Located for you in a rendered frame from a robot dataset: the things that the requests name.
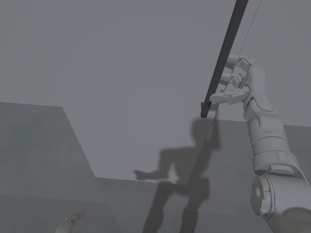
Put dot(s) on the handle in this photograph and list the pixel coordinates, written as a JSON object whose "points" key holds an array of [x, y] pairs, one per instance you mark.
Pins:
{"points": [[232, 29]]}

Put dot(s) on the robot left hand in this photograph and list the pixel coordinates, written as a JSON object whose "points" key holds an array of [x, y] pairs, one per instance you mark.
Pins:
{"points": [[70, 221]]}

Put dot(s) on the robot right hand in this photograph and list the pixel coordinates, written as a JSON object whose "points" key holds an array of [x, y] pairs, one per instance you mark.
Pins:
{"points": [[254, 81]]}

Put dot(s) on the right robot upper arm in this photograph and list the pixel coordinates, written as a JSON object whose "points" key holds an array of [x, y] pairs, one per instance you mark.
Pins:
{"points": [[283, 202]]}

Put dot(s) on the robot right forearm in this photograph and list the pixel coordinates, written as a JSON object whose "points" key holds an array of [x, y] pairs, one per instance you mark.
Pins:
{"points": [[272, 154]]}

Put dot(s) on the fridge door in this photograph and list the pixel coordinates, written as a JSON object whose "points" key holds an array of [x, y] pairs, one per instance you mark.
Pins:
{"points": [[131, 76]]}

